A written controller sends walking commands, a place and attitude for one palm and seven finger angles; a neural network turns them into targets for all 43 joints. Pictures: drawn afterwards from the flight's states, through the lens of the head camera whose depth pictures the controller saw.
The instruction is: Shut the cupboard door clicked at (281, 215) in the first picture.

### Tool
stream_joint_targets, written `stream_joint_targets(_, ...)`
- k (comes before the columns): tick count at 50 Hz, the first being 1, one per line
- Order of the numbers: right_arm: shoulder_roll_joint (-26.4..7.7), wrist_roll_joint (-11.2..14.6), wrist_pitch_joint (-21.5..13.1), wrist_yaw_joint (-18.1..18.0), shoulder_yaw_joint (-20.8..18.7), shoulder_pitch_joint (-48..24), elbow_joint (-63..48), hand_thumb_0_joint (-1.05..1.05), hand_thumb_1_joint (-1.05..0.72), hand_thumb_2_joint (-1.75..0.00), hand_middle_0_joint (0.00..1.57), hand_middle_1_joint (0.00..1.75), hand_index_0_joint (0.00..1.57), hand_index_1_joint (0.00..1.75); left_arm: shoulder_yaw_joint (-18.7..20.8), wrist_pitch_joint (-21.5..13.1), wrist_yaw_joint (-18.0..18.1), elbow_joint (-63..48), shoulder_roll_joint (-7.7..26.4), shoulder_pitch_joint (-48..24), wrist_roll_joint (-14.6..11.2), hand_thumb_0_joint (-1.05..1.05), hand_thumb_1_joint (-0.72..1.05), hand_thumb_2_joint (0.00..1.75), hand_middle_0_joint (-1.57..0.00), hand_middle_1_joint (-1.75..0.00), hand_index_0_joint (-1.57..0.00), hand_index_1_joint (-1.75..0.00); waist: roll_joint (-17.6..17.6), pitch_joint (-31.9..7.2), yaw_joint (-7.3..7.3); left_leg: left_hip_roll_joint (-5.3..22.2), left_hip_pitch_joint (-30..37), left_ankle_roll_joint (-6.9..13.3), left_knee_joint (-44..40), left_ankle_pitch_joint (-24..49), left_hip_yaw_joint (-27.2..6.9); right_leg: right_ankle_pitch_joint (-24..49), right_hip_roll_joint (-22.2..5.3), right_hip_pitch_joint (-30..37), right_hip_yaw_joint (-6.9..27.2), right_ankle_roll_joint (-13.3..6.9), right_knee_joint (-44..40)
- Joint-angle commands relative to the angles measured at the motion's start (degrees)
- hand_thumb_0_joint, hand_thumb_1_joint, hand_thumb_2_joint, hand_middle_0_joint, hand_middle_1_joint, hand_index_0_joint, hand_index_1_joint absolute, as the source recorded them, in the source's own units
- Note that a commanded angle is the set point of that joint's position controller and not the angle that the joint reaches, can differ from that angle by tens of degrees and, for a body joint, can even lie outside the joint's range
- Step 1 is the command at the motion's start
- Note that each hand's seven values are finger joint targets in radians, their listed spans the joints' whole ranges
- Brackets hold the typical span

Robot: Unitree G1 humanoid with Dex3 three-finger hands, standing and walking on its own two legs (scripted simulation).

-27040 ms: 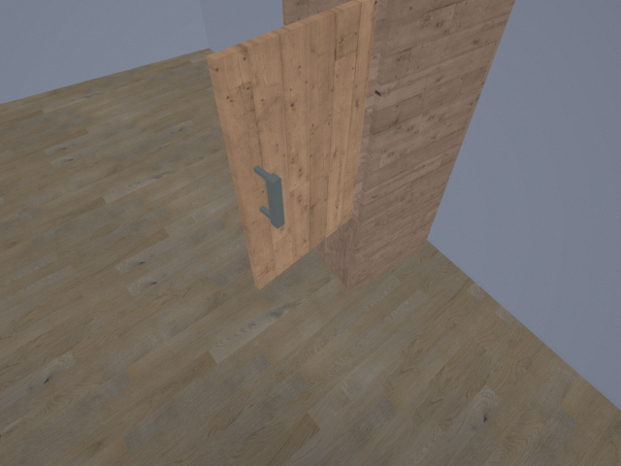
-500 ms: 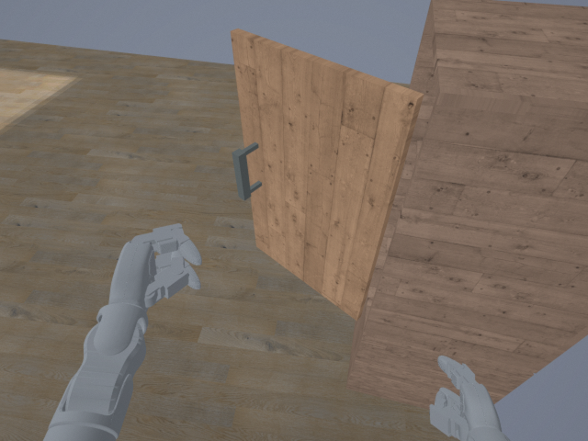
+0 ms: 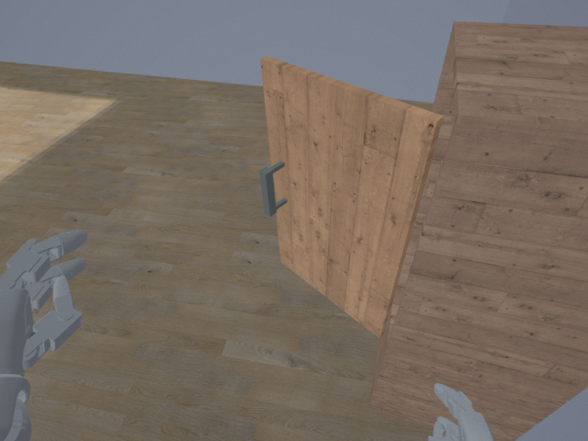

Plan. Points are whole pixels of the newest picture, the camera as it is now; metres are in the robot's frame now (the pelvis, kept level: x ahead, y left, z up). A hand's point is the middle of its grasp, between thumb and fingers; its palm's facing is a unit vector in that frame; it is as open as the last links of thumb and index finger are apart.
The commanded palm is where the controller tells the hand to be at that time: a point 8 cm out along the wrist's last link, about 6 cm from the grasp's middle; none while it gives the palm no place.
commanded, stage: draw the hand back to the body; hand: left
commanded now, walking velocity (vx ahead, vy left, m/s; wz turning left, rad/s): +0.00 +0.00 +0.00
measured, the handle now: (274, 188) +0.64 +0.12 -0.03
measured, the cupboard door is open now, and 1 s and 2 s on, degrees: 62 62 62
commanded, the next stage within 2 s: step back with the hand held close in 0.38 s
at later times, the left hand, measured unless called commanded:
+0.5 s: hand (84, 322) +0.19 +0.24 +0.16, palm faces +0.41 -0.82 -0.40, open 7.4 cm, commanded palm +0.14 +0.28 +0.17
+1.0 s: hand (70, 318) +0.19 +0.26 +0.15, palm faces +0.33 -0.81 -0.49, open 7.4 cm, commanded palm +0.13 +0.30 +0.17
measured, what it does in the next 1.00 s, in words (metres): stands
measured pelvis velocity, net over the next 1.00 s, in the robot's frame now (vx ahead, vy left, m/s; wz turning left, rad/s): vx -0.02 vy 0.01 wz -0.05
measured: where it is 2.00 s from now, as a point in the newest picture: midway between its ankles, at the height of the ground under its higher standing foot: outside the picture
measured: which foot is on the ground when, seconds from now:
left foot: down 0.00-1.00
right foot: down 0.00-1.00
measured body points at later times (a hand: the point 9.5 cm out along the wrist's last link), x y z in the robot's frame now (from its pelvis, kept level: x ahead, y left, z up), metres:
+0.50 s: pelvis -0.01 -0.02 +0.00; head -0.03 -0.04 +0.45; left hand +0.16 +0.28 +0.18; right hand +0.18 -0.24 -0.08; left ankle +0.00 +0.06 -0.74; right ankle -0.03 -0.10 -0.74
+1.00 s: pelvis -0.02 +0.01 -0.01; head -0.02 +0.01 +0.44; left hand +0.17 +0.30 +0.18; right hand +0.14 -0.25 -0.08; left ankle +0.00 +0.06 -0.74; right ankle -0.03 -0.10 -0.74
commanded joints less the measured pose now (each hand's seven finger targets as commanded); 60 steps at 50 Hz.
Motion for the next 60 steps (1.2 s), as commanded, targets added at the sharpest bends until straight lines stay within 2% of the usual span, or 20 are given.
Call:
stream_joint_targets(1,-6.36,0.41,-5.04,-0.75,-2.91,-9.03,-9.52,0.0,-0.9,-0.9,0.2,0.3,0.2,0.3,7.82,-5.19,1.31,-13.33,9.67,-3.07,0.2,0.0,0.9,0.9,-0.2,-0.3,-0.2,-0.3,0.58,-3.02,-0.16,6.53,1.46,-4.53,-4.09,10.38,-6.87,8.12,-1.63,-3.51,1.93,-0.03,-1.82)
stream_joint_targets(4,-7.21,0.34,-5.73,-1.02,-3.41,-8.44,-9.02,0.0,-0.9,-0.9,0.2,0.3,0.2,0.3,5.72,-5.13,1.48,-10.79,7.82,-4.51,0.49,0.0,0.9,0.9,-0.2,-0.3,-0.2,-0.3,-2.14,0.23,-0.89,6.69,0.4,-3.93,-4.97,4.77,-7.14,4.94,-1.8,-5.96,2.11,0.3,-2.41)
stream_joint_targets(6,-7.29,0.23,-6.08,-1.38,-3.55,-8.33,-8.96,0.0,-0.9,-0.9,0.2,0.3,0.2,0.3,6.55,-5.54,1.77,-10.31,8.79,-5.48,0.6,0.0,0.9,0.9,-0.2,-0.3,-0.2,-0.3,-3.9,-0.25,-0.62,6.21,-0.1,-3.34,-4.99,2.53,-6.68,3.55,-1.85,-5.84,2.24,0.33,-2.44)
stream_joint_targets(8,-7.29,0.17,-6.43,-1.66,-3.71,-8.59,-8.65,0.0,-0.9,-0.9,0.2,0.3,0.2,0.3,7.76,-5.88,1.85,-10.74,10.26,-5.75,0.59,0.0,0.9,0.9,-0.2,-0.3,-0.2,-0.3,-3.91,-1.38,-0.23,5.78,-0.06,-2.82,-4.22,3.12,-5.63,3.48,-2.02,-5.06,2.89,0.27,-3.14)
stream_joint_targets(13,-6.63,-0.02,-7.25,-1.75,-3.29,-9.05,-8.38,0.0,-0.9,-0.9,0.2,0.3,0.2,0.3,9.13,-6.6,2.08,-13.37,11.75,-6.05,0.63,0.0,0.9,0.9,-0.2,-0.3,-0.2,-0.3,0.78,-2.85,0.37,5.27,0.09,-2.98,-3.35,5.96,-5.0,5.47,-2.22,-3.55,3.32,-0.15,-2.82)
stream_joint_targets(15,-6.16,0.06,-7.37,-1.72,-3.05,-9.1,-8.5,0.0,-0.9,-0.9,0.2,0.3,0.2,0.3,8.49,-6.61,2.04,-13.59,10.84,-5.66,0.57,0.0,0.9,0.9,-0.2,-0.3,-0.2,-0.3,2.18,-2.21,0.27,5.27,0.6,-3.08,-3.12,7.06,-4.71,6.24,-2.22,-4.04,3.46,-0.19,-2.8)
stream_joint_targets(18,-6.17,0.0,-7.29,-1.69,-3.17,-9.11,-8.39,0.0,-0.9,-0.9,0.2,0.3,0.2,0.3,9.17,-6.45,1.89,-11.99,11.01,-4.46,0.34,0.0,0.9,0.9,-0.2,-0.3,-0.2,-0.3,-0.41,-1.09,0.4,5.18,-0.3,-2.94,-3.05,6.31,-4.3,5.34,-2.11,-4.4,3.68,-0.09,-3.86)
stream_joint_targets(25,-6.15,-0.01,-6.38,-1.57,-3.32,-9.0,-8.93,0.0,-0.9,-0.9,0.2,0.3,0.2,0.3,7.92,-6.13,1.35,-10.96,9.4,-3.5,0.04,0.0,0.9,0.9,-0.2,-0.3,-0.2,-0.3,-1.41,-1.64,0.13,5.08,0.56,-2.49,-2.29,8.15,-3.38,7.44,-2.48,-4.6,4.08,0.2,-3.51)
stream_joint_targets(26,-8.02,0.28,-5.09,-1.63,-4.18,-8.43,-10.64,0.0,-0.9,-0.9,0.2,0.3,0.2,0.3,14.48,-8.79,2.02,-15.07,15.73,-9.82,0.3,0.0,0.9,0.9,-0.2,-0.3,-0.2,-0.3,-1.24,-0.48,-1.76,6.17,-2.78,-1.02,1.24,2.68,-5.07,7.5,-6.5,-9.4,11.66,1.13,-6.15)
stream_joint_targets(27,-7.28,-0.29,-4.23,-1.88,-3.98,-8.33,-9.14,0.0,-0.9,-0.9,0.2,0.3,0.2,0.3,11.96,-9.41,1.92,-10.0,12.28,-4.72,0.31,0.0,0.9,0.9,-0.2,-0.3,-0.2,-0.3,-2.97,-1.7,-2.22,5.88,-2.15,-0.94,3.24,1.86,-5.27,6.8,-8.44,-10.95,12.89,0.68,-6.69)
stream_joint_targets(30,-7.02,-0.31,-2.78,-1.89,-4.45,-8.12,-9.12,0.0,-0.9,-0.9,0.2,0.3,0.2,0.3,9.56,-11.06,1.82,-9.2,10.09,-2.36,0.85,0.0,0.9,0.9,-0.2,-0.3,-0.2,-0.3,-4.02,-4.8,-2.38,6.22,-2.95,-1.31,5.18,4.3,-4.96,11.05,-10.26,-10.99,12.84,0.29,-4.26)
stream_joint_targets(34,-7.65,-0.21,-1.33,-2.67,-4.92,-8.37,-10.18,0.0,-0.9,-0.9,0.2,0.3,0.2,0.3,10.72,-11.54,2.32,-12.06,11.91,-0.93,0.84,0.0,0.9,0.9,-0.2,-0.3,-0.2,-0.3,-1.56,-9.79,-2.45,8.12,-2.11,-1.41,3.48,15.79,-5.51,24.12,-8.28,-7.3,9.21,1.12,3.45)
stream_joint_targets(36,-7.73,-0.05,-0.31,-3.08,-5.06,-8.3,-11.15,0.0,-0.9,-0.9,0.2,0.3,0.2,0.3,11.68,-11.14,2.49,-12.72,12.84,-0.11,0.76,0.0,0.9,0.9,-0.2,-0.3,-0.2,-0.3,-2.92,-11.09,-2.36,9.06,-2.62,-1.34,3.32,21.31,-5.94,26.71,-6.91,-6.34,8.01,1.61,6.13)
stream_joint_targets(38,-7.96,-0.21,0.56,-3.33,-5.18,-8.38,-11.57,0.0,-0.9,-0.9,0.2,0.3,0.2,0.3,13.78,-10.8,2.82,-12.69,14.68,1.49,0.68,0.0,0.9,0.9,-0.2,-0.3,-0.2,-0.3,-3.35,-11.51,-2.25,9.47,-4.2,-1.3,3.77,22.96,-6.09,28.5,-6.7,-5.9,8.11,1.83,7.14)
stream_joint_targets(41,-7.78,0.07,1.57,-3.2,-5.27,-7.71,-12.54,0.0,-0.9,-0.9,0.2,0.3,0.2,0.3,13.42,-10.69,2.94,-13.65,13.92,3.45,0.51,0.0,0.9,0.9,-0.2,-0.3,-0.2,-0.3,-4.54,-11.79,-2.68,9.87,-6.81,-1.57,4.18,22.17,-6.5,27.9,-6.81,-5.13,8.98,1.12,8.42)
stream_joint_targets(49,-8.35,-0.51,1.22,-3.39,-5.13,-7.03,-13.49,0.0,-0.9,-0.9,0.2,0.3,0.2,0.3,14.47,-11.81,3.62,-16.37,14.22,5.02,0.97,0.0,0.9,0.9,-0.2,-0.3,-0.2,-0.3,-0.13,-9.63,-2.65,11.81,-17.56,-0.43,-0.18,8.14,-10.16,15.11,-4.64,-2.99,8.7,1.04,10.16)
stream_joint_targets(53,-9.18,-0.88,0.07,-3.65,-5.35,-6.62,-13.47,0.0,-0.9,-0.9,0.2,0.3,0.2,0.3,15.54,-12.69,3.82,-17.0,14.75,2.97,1.79,0.0,0.9,0.9,-0.2,-0.3,-0.2,-0.3,1.09,-7.54,-2.58,12.91,-25.4,0.83,-4.05,-5.81,-12.49,10.41,-2.66,0.29,8.17,1.46,12.09)
stream_joint_targets(56,-9.21,-1.16,-0.94,-3.73,-5.23,-5.87,-13.35,0.0,-0.9,-0.9,0.2,0.3,0.2,0.3,14.55,-13.49,3.82,-16.98,13.04,0.97,2.53,0.0,0.9,0.9,-0.2,-0.3,-0.2,-0.3,2.67,-5.43,-2.92,14.34,-31.87,1.64,-7.83,-16.9,-14.8,7.28,-1.38,2.68,6.89,1.69,15.37)
stream_joint_targets(58,-9.55,-1.5,-1.68,-3.69,-5.43,-5.85,-13.1,0.0,-0.9,-0.9,0.2,0.3,0.2,0.3,15.46,-13.95,3.74,-17.51,13.78,-0.56,3.11,0.0,0.9,0.9,-0.2,-0.3,-0.2,-0.3,2.66,-5.03,-2.67,15.43,-34.95,2.26,-9.74,-21.58,-16.5,6.35,-0.37,4.62,6.08,2.03,17.41)
stream_joint_targets(60,-9.35,-1.54,-2.28,-3.51,-5.44,-5.35,-13.0,0.0,-0.9,-0.9,0.2,0.3,0.2,0.3,14.44,-14.32,3.64,-17.66,12.38,-1.37,3.44,0.0,0.9,0.9,-0.2,-0.3,-0.2,-0.3,2.68,-4.6,-2.96,16.13,-36.12,2.43,-10.4,-24.39,-16.98,5.27,0.02,4.8,5.75,2.15,19.06)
